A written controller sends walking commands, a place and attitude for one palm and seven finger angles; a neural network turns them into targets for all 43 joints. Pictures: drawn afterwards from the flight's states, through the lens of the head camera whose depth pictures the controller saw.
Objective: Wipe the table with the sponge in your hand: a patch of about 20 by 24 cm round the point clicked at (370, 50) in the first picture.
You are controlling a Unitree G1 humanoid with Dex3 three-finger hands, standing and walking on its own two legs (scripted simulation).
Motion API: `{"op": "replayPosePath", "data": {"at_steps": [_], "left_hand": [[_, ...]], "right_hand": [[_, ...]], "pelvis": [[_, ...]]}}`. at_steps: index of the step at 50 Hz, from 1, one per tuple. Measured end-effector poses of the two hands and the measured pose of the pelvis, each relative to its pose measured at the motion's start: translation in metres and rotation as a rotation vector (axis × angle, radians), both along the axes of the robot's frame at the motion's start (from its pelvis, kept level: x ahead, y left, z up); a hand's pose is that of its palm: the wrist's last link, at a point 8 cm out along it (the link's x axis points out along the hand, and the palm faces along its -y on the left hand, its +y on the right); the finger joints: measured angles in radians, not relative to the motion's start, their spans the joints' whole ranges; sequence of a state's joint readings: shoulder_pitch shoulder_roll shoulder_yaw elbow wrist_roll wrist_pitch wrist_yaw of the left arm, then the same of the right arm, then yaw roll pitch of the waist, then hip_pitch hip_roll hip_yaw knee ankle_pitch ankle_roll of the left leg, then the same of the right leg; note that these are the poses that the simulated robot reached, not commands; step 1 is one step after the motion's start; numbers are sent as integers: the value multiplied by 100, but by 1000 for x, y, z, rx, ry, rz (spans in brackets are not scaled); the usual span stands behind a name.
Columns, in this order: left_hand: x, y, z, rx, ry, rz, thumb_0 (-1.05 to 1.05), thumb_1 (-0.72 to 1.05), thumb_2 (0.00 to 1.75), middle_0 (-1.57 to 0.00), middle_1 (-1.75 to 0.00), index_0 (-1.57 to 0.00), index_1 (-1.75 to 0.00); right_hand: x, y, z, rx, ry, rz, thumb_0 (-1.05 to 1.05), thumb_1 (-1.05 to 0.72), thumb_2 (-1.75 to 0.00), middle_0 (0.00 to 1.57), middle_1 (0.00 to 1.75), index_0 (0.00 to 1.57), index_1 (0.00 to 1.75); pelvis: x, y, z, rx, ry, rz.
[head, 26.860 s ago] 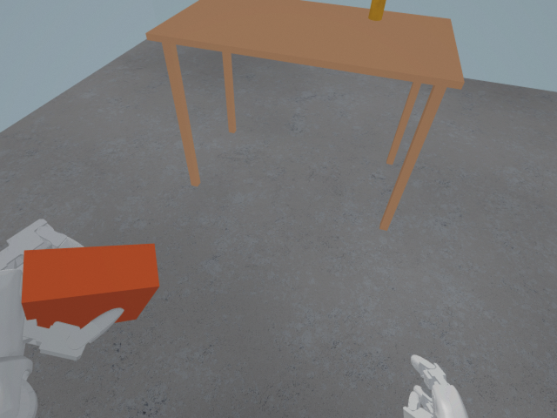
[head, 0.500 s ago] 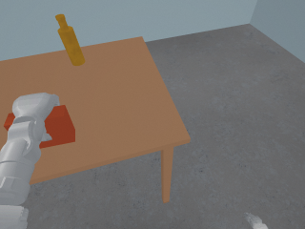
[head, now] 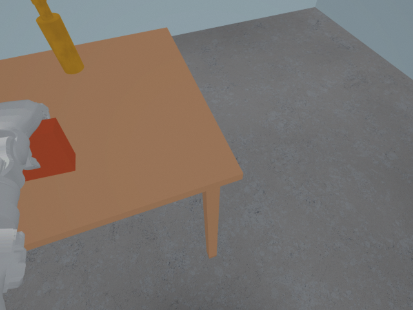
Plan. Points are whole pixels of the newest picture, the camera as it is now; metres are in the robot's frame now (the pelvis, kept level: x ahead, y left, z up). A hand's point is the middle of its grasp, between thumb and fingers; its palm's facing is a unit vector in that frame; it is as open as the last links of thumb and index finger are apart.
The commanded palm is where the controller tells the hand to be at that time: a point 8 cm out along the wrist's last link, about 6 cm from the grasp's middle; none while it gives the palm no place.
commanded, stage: wipe forward along the first lane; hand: left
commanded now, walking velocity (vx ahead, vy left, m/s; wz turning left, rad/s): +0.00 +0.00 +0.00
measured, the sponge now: (33, 158) +0.39 +0.37 +0.05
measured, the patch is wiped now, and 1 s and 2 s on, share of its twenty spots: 0.25 0.30 0.40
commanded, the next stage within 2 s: slide across to the middle lane in 0.44 s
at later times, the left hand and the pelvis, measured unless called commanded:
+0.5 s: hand (28, 127) +0.44 +0.38 +0.09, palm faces -0.15 +0.06 -0.99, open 9.3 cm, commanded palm +0.44 +0.38 +0.12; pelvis +0.00 +0.01 -0.01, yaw -1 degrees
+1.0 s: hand (50, 118) +0.46 +0.34 +0.10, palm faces -0.11 +0.08 -0.99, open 9.3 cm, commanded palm +0.45 +0.33 +0.15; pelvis +0.01 +0.01 +0.00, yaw +0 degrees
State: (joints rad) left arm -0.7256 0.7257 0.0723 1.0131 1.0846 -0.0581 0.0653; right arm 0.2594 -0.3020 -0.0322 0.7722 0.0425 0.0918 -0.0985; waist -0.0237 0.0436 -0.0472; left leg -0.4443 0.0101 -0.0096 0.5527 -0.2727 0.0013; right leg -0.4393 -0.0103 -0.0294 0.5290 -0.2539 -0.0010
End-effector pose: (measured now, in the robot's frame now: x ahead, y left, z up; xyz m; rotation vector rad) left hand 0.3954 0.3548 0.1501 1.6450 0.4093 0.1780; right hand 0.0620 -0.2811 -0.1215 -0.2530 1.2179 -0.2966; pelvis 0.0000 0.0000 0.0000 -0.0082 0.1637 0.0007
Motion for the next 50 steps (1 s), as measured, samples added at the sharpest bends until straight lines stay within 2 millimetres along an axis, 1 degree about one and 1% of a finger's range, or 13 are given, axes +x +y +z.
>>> {"op": "replayPosePath", "data": {"at_steps": [6,12,17,22,31,36,40,43,50], "left_hand": [[10,3,0,1,2,9,2,-51,111,-84,-135,-85,-142],[20,7,0,2,3,17,2,-51,111,-84,-135,-84,-142],[28,9,0,9,5,10,2,-51,111,-84,-136,-84,-142],[32,13,-1,-6,-1,11,2,-51,111,-84,-135,-85,-142],[38,17,-1,3,-16,8,2,-51,111,-84,-135,-85,-142],[39,12,0,34,-24,-14,1,-50,111,-83,-136,-84,-143],[39,8,3,14,-44,-16,1,-50,111,-82,-137,-83,-144],[41,1,5,1,-50,-31,0,-49,111,-82,-138,-82,-145],[52,-25,4,0,-46,-73,-1,-49,111,-81,-139,-82,-145]], "right_hand": [[-18,-2,0,-9,33,-29,1,-90,-90,20,30,20,30],[-32,-3,0,-20,63,-49,1,-90,-90,20,30,20,30],[-40,-1,-1,-24,87,-62,0,-90,-90,20,30,20,30],[-44,2,-2,-22,103,-70,0,-90,-90,20,30,20,30],[-41,9,-3,-14,105,-68,0,-90,-89,20,30,20,30],[-37,13,-3,-9,97,-66,0,-90,-89,20,30,20,30],[-31,17,-3,-4,87,-62,0,-90,-89,20,30,20,30],[-26,19,-2,1,77,-57,0,-90,-89,20,30,20,30],[-12,23,-2,21,51,-42,0,-90,-89,20,30,20,30]], "pelvis": [[-2,0,-2,-3,20,-5],[-3,2,-4,-6,38,-8],[-2,4,-6,-8,54,-14],[1,7,-7,-10,65,-18],[3,11,-9,-14,76,-19],[5,13,-8,-17,68,-15],[7,14,-7,-17,53,-9],[9,15,-5,-17,43,-4],[12,15,-2,-14,28,-2]]}}
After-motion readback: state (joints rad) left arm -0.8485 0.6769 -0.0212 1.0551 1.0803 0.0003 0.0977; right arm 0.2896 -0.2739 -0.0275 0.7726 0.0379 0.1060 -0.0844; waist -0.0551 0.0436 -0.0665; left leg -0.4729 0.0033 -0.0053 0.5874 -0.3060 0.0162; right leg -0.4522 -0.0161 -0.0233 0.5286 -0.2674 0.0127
